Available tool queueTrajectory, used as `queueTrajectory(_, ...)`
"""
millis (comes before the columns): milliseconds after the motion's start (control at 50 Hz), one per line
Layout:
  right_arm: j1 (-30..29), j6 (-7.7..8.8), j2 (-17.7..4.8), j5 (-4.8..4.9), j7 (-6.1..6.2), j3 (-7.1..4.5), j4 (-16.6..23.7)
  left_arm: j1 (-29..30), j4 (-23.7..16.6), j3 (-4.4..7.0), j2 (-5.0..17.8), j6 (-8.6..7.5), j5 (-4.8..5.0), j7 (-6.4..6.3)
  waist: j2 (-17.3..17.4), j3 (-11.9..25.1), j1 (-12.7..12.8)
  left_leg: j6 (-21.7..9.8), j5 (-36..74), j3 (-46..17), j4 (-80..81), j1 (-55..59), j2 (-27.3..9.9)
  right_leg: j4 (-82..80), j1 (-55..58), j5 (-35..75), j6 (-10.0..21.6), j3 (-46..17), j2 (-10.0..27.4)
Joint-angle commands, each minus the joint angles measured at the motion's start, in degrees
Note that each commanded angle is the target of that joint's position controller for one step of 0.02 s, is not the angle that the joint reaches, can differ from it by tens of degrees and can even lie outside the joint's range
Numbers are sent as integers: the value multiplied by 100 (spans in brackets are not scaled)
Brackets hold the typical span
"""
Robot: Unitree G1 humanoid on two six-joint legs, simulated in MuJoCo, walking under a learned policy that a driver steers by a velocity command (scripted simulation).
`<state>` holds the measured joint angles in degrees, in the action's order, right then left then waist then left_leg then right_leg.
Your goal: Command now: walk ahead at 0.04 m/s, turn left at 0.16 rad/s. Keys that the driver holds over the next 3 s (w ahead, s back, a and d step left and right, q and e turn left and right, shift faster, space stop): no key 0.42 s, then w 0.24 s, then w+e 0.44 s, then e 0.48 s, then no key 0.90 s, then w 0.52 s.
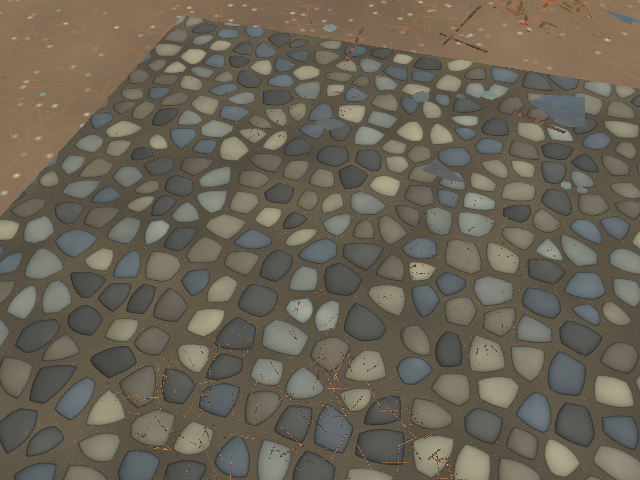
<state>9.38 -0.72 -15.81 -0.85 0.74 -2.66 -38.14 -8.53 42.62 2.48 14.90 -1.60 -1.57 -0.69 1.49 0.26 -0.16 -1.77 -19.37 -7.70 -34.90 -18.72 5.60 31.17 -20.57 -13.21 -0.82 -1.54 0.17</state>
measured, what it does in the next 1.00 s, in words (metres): walks ahead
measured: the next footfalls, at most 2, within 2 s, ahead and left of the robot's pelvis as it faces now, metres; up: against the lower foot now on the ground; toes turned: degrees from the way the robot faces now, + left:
right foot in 1.18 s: +0.43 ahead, -0.14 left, +0.00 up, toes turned -14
left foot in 1.70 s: +0.57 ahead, +0.02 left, +0.00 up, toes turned -36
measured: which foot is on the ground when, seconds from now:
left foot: down 0.00-1.00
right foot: down 0.00-0.78, up 0.80-1.00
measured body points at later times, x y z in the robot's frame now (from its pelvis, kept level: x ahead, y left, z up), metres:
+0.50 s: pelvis +0.03 -0.02 +0.00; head +0.03 -0.01 +0.45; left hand +0.17 +0.24 -0.11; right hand +0.15 -0.27 -0.11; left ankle +0.00 +0.11 -0.73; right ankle +0.04 -0.13 -0.73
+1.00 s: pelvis +0.17 +0.00 +0.01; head +0.19 +0.02 +0.46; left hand +0.37 +0.24 -0.10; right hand +0.15 -0.26 -0.11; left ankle +0.04 +0.11 -0.73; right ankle +0.25 -0.15 -0.66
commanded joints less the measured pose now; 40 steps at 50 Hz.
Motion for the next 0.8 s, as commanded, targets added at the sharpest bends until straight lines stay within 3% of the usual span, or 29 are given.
queueTrajectory(20, 371, 57, -622, -34, 22, -148, 302, 322, -418, 94, 548, -75, 1, 5, -1210, 679, -244, 234, -184, 61, -16, -8, -493, -850, 1027, 2427, 1238, -1724, 1565)
queueTrajectory(80, 130, -129, -501, -63, -18, -126, 295, 324, -399, 101, 651, -78, 67, 46, -916, 447, -152, 138, 849, 6, 624, 645, -574, -731, 492, 907, 536, -931, 846)
queueTrajectory(100, 148, -138, -534, -42, -44, -138, 252, 296, -422, 101, 675, -81, 55, 69, -591, 299, -72, 10, 910, -23, 611, 541, -564, -685, 479, 512, 366, -631, 614)
queueTrajectory(120, 128, -122, -484, -15, -58, -129, 251, 268, -413, 108, 697, -84, 46, 79, -510, 248, -51, -79, 964, -42, 633, 485, -574, -582, 538, 434, 279, -507, 509)
queueTrajectory(260, 132, 10, -363, -5, -38, -121, 150, 201, -390, 70, 510, -46, 94, 58, -87, 328, 61, -46, 1377, -146, 728, 382, -663, -212, 977, 1057, 320, -304, 368)
queueTrajectory(420, 246, 30, -325, 3, 30, -129, 68, 242, -265, 63, 446, -13, 99, 66, -86, 174, 41, 1, 1346, -153, 771, 442, -682, -268, 955, 904, 285, -279, 296)
queueTrajectory(460, 382, 12, -314, 14, 54, -130, -8, 156, -173, 57, 425, 10, 100, 56, -80, 183, 35, -67, 148, -71, 842, 392, -576, -290, 897, -320, 312, -164, 142)
queueTrajectory(500, 494, 34, -397, 68, 71, -163, -2, 94, -133, 93, 521, 3, 169, 32, -88, -233, 17, -258, -1420, -94, 872, 0, -535, -293, 488, -1912, 454, -204, 65)
queueTrajectory(560, 608, 259, -309, 158, 69, -134, 67, -94, -105, 90, 490, -204, 265, 25, -133, -685, 31, -446, -1992, -257, 837, -397, -666, -351, 206, -2576, 722, -570, 240)
queueTrajectory(620, 464, 503, -185, 192, 5, -110, 209, -444, -20, 126, 596, -405, 273, 87, -384, -563, 148, -444, -1357, -48, 313, -710, -565, -604, 686, -2428, 1063, -1264, 580)
queueTrajectory(660, 401, 633, -49, 231, -59, -90, 347, -831, 79, 209, 893, -429, 280, 127, -1062, -429, 161, -300, -600, 485, -614, -1230, -353, -1150, 1344, -2110, 1563, -2555, 1334)
queueTrajectory(680, 339, 683, -126, 242, -71, -113, 389, -951, 95, 229, 959, -406, 308, 139, -1168, -443, 164, -270, -526, 572, -765, -1384, -410, -1245, 1469, -1454, 1795, -3098, 1679)
queueTrajectory(720, 381, 742, -150, 192, -106, -133, 394, -856, 42, 235, 998, -347, 335, 158, -1073, -256, 29, -308, -900, 576, -449, -1077, -452, -1061, 1503, 61, 1748, -2979, 1686)
queueTrajectory(740, 736, 758, -147, 174, -136, -146, 271, -503, -71, 233, 1014, -282, 385, 167, -1017, -98, -239, -358, -482, 649, 295, -215, -461, -920, 1091, 656, 1544, -2526, 1475)
queueTrajectory(760, 1457, 752, -236, 145, -153, -217, 1, 126, -275, 206, 952, -210, 421, 159, -884, 37, -692, -424, 341, 521, 1176, 1332, -541, -519, 105, 1151, 1153, -1834, 1029)
queueTrajectory(780, 2300, 738, -884, 53, -128, -433, -214, 638, -551, 94, 543, -242, 419, 119, 267, 227, -1046, -678, 481, -911, 1744, 2648, -1368, 1330, -1103, 1415, 541, -604, 20)
queueTrajectory(800, 2554, 700, -1236, 48, -149, -543, -270, 325, -614, 71, 459, -348, 356, 76, 1600, 192, -895, -1171, 1955, -2530, 1905, 3551, -2476, 2743, -2548, -1212, 281, -391, -504)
